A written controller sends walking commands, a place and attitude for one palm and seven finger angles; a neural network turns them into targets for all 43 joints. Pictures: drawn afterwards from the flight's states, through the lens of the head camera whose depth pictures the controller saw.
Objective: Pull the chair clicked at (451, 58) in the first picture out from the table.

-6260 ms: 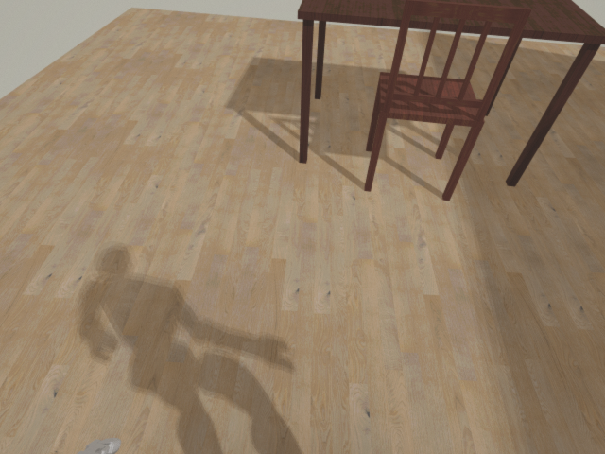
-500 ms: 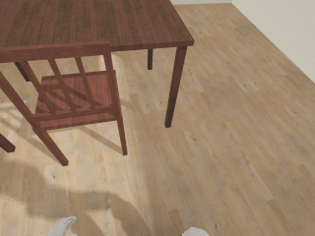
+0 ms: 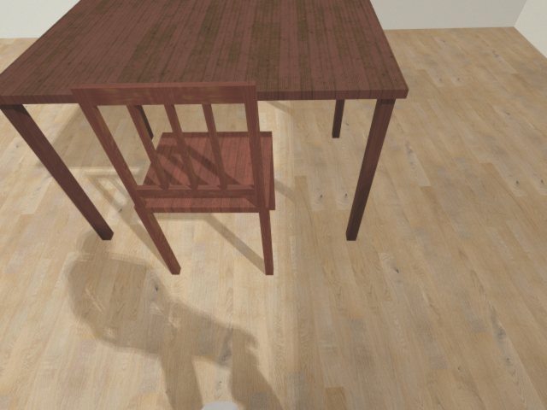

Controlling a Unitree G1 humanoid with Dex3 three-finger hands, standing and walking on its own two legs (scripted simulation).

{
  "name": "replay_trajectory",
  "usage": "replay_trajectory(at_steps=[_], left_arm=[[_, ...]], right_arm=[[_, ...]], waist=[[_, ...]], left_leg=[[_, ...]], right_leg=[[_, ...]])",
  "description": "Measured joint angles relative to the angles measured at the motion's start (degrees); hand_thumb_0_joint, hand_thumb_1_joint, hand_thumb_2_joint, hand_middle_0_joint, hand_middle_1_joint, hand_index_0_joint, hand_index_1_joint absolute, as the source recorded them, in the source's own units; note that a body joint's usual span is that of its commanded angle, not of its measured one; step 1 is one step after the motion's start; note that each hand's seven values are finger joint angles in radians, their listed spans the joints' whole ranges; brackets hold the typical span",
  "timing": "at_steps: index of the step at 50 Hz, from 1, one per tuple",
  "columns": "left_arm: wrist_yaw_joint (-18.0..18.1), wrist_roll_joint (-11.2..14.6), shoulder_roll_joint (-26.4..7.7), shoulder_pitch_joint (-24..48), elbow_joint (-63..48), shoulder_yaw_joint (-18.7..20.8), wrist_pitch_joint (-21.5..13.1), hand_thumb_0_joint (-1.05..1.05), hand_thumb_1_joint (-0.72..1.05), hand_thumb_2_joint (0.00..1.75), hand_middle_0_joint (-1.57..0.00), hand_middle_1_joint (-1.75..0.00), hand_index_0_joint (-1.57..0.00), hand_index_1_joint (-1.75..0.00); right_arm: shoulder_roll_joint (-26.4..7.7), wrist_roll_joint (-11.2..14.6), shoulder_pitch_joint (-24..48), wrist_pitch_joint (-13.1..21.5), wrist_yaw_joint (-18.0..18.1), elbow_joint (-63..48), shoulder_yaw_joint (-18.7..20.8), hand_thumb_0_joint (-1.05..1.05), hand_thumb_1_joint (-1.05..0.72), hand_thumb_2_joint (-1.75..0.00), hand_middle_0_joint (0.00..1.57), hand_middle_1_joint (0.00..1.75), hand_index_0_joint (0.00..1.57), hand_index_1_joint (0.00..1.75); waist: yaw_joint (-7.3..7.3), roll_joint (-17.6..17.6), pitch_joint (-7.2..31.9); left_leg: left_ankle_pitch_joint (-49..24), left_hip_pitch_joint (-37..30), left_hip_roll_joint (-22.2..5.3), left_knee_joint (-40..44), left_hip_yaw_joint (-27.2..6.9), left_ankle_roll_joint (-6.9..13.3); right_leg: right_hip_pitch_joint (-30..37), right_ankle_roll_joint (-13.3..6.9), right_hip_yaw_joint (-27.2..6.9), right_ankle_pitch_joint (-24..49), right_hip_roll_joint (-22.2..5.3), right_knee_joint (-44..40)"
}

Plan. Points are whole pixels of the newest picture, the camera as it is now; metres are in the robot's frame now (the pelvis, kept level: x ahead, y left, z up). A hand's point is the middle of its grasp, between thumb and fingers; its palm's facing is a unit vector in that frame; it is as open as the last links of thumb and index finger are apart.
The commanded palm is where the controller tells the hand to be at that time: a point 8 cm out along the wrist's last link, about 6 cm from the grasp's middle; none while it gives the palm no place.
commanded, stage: take the last steps up to it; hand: left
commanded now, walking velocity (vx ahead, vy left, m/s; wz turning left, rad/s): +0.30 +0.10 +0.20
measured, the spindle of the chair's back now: (183, 150) +0.72 +0.29 -0.10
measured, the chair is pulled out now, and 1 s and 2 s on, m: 0.00 0.00 0.00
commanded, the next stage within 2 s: come to a stop and stand still in 0.76 s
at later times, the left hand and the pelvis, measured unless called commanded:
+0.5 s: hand out of the picture +0.11 +0.26 -0.18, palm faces +0.11 -0.98 -0.18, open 7.4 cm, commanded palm none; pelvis +0.09 +0.07 +0.00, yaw +4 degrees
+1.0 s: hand (169, 329) +0.28 +0.23 -0.17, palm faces +0.10 -0.97 -0.22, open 7.3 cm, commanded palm none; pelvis +0.26 +0.05 +0.00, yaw +3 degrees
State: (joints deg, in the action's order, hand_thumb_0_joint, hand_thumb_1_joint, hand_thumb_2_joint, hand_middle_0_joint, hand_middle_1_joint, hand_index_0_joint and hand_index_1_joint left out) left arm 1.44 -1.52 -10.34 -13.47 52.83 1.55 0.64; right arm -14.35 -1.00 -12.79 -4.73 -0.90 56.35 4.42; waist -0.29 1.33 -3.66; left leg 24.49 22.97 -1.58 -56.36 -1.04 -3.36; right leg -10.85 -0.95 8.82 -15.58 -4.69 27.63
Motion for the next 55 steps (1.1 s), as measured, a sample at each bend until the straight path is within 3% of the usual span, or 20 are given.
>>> replay_trajectory(at_steps=[5,7,9,11,14,17,25,31,33,34,37,40,43,46,52,54,55], left_arm=[[-0.6,-0.4,-1.6,-3.5,3.0,0.9,-0.5,0.0,0.9,0.9,-0.2,-0.3,-0.2,-0.29],[-0.8,-0.2,-2.5,-5.2,4.4,1.4,-0.3,0.0,0.9,0.9,-0.2,-0.3,-0.2,-0.29],[-1.0,0.2,-3.5,-6.7,5.8,1.8,0.5,0.0,0.9,0.9,-0.2,-0.3,-0.2,-0.29],[-1.1,0.0,-4.1,-7.4,7.4,2.1,1.7,0.0,0.9,0.9,-0.2,-0.3,-0.2,-0.29],[-1.7,-0.3,-4.1,-7.5,8.8,2.0,1.9,0.01,0.91,0.9,-0.2,-0.29,-0.19,-0.29],[-2.1,-0.3,-3.6,-6.4,8.6,1.5,0.9,0.01,0.91,0.9,-0.2,-0.29,-0.19,-0.29],[-2.2,0.2,-0.9,-0.9,6.8,0.9,0.3,0.0,0.91,0.9,-0.19,-0.29,-0.19,-0.29],[-2.2,0.5,0.9,3.8,4.8,0.7,-0.5,0.0,0.91,0.9,-0.2,-0.29,-0.19,-0.29],[-2.1,0.4,1.1,4.7,3.9,0.7,-1.9,0.0,0.91,0.9,-0.2,-0.29,-0.19,-0.29],[-2.0,0.2,1.3,5.2,3.7,0.8,-2.8,0.0,0.91,0.9,-0.2,-0.29,-0.19,-0.29],[-1.6,0.7,1.7,5.3,3.4,0.9,-4.3,0.0,0.91,0.9,-0.2,-0.29,-0.2,-0.29],[-0.8,0.8,2.1,3.8,4.4,0.8,-4.0,0.0,0.91,0.9,-0.2,-0.29,-0.2,-0.29],[0.2,0.8,1.9,1.9,5.7,1.3,-3.9,-0.01,0.93,0.9,-0.2,-0.3,-0.2,-0.29],[0.2,0.5,1.4,0.4,7.1,1.0,-3.5,-0.01,0.94,0.9,-0.2,-0.3,-0.2,-0.29],[0.3,0.4,2.5,-1.5,8.9,0.1,-1.9,0.0,0.92,0.9,-0.2,-0.3,-0.2,-0.29],[0.5,0.6,2.6,-2.1,9.2,0.1,-1.1,0.0,0.91,0.9,-0.2,-0.3,-0.2,-0.29],[0.6,0.8,2.3,-2.0,9.3,0.1,-0.6,0.0,0.91,0.9,-0.2,-0.3,-0.2,-0.29]], right_arm=[[0.8,-0.1,1.7,1.2,-0.5,0.0,-0.9,0.01,-0.91,-0.9,0.2,0.3,0.2,0.3],[1.1,-0.1,1.8,2.4,-0.6,-0.4,-1.4,0.01,-0.91,-0.9,0.2,0.3,0.2,0.3],[1.5,-0.3,1.7,3.9,-0.4,-0.9,-1.6,0.01,-0.91,-0.9,0.2,0.3,0.2,0.3],[2.6,-0.5,1.3,4.8,0.0,-1.1,-2.2,0.01,-0.91,-0.9,0.2,0.3,0.2,0.3],[3.9,-0.4,-0.9,5.8,0.8,-0.8,-3.0,0.01,-0.9,-0.89,0.2,0.3,0.2,0.3],[5.0,-0.1,-3.5,6.6,1.4,0.7,-3.5,0.01,-0.91,-0.89,0.2,0.3,0.2,0.3],[7.0,0.1,-10.5,7.7,2.0,5.8,-3.8,0.01,-0.91,-0.89,0.21,0.3,0.2,0.3],[6.7,-0.4,-14.0,7.7,2.4,8.7,-3.5,0.01,-0.9,-0.89,0.21,0.3,0.2,0.3],[6.6,-0.1,-15.1,7.5,2.4,9.8,-3.4,0.01,-0.9,-0.89,0.21,0.3,0.2,0.3],[6.5,0.2,-15.1,7.2,2.3,10.4,-3.2,0.01,-0.9,-0.89,0.21,0.3,0.2,0.3],[6.3,0.8,-13.7,6.5,2.0,10.6,-2.8,0.01,-0.9,-0.89,0.21,0.3,0.2,0.3],[5.6,0.3,-10.7,5.9,1.8,9.0,-2.2,0.01,-0.9,-0.89,0.2,0.3,0.2,0.3],[5.2,-0.1,-7.1,5.7,1.7,6.3,-1.9,0.01,-0.91,-0.9,0.2,0.3,0.2,0.3],[5.2,-0.2,-3.8,5.7,1.7,4.3,-2.0,0.01,-0.91,-0.9,0.2,0.3,0.2,0.3],[4.1,0.4,0.6,4.9,2.4,4.0,-2.2,0.01,-0.94,-0.9,0.2,0.3,0.2,0.3],[4.2,0.5,1.0,4.9,2.4,3.9,-2.2,0.01,-0.93,-0.9,0.2,0.3,0.2,0.3],[4.6,0.4,1.4,4.8,2.5,4.0,-2.1,0.01,-0.93,-0.9,0.2,0.3,0.2,0.3]], waist=[[2.38,-1.9,0.5],[2.95,-2.6,1.3],[3.08,-3.1,2.1],[3.37,-4.0,2.3],[2.65,-3.8,3.2],[2.17,-3.5,3.2],[0.52,-2.9,2.1],[-1.97,-1.2,0.4],[-2.09,-0.5,0.0],[-1.82,0.1,-0.6],[-1.58,0.6,-1.0],[-1.24,0.7,0.0],[-1.45,0.9,1.0],[-1.14,0.8,1.7],[1.36,0.9,1.5],[1.69,0.8,1.5],[1.75,-0.1,1.3]], left_leg=[[1.4,-5.6,0.0,13.3,3.0,1.3],[-1.4,-9.4,0.3,21.4,4.5,2.1],[-5.4,-10.8,0.9,24.9,4.5,4.0],[-4.7,-11.9,1.4,24.5,5.3,5.5],[-5.2,-15.4,2.0,29.0,5.2,6.3],[-6.9,-19.2,3.0,34.4,4.8,6.8],[-6.1,-27.1,5.0,41.1,4.3,7.2],[-0.4,-30.9,4.4,39.0,4.8,5.9],[3.4,-30.3,3.3,33.2,5.0,5.3],[5.1,-28.1,2.3,26.4,5.1,5.3],[4.8,-15.5,1.8,-2.7,2.6,6.0],[-0.3,-5.0,0.2,-13.3,2.3,6.1],[-4.0,1.8,-2.1,-9.2,2.1,4.9],[-6.1,4.3,-3.6,0.3,2.4,3.4],[-10.0,-1.0,-2.3,19.1,2.8,1.2],[-16.8,-4.5,-2.0,25.0,3.2,1.7],[-15.5,-5.2,-1.5,25.3,3.5,2.6]], right_leg=[[-0.1,1.5,1.6,-0.5,-1.5,0.5],[-0.6,2.5,2.2,-1.6,-2.2,2.2],[-2.8,2.8,1.5,-7.1,-2.6,8.3],[-6.9,2.0,-1.8,-12.1,-1.7,18.6],[-12.5,1.4,-3.7,-8.6,-0.8,29.6],[-16.7,1.8,-4.8,-3.2,-1.0,33.4],[-21.0,2.4,-4.9,1.6,-1.0,26.8],[-17.5,-0.5,-3.0,1.0,1.0,13.4],[-14.2,-2.0,-2.2,4.5,2.7,8.5],[-13.7,-2.8,-1.9,6.1,3.4,9.1],[-11.2,-3.9,-0.7,2.1,4.0,10.0],[-7.0,-3.4,-0.4,2.7,4.8,4.6],[-3.8,-3.6,-0.3,4.2,5.4,-0.9],[-1.8,-3.4,-0.7,4.7,5.7,-4.1],[0.1,-1.8,-2.3,1.9,5.7,-2.4],[-0.2,-1.1,-2.3,-0.5,5.7,0.8],[-0.4,-0.7,-2.4,-1.8,5.1,2.6]])
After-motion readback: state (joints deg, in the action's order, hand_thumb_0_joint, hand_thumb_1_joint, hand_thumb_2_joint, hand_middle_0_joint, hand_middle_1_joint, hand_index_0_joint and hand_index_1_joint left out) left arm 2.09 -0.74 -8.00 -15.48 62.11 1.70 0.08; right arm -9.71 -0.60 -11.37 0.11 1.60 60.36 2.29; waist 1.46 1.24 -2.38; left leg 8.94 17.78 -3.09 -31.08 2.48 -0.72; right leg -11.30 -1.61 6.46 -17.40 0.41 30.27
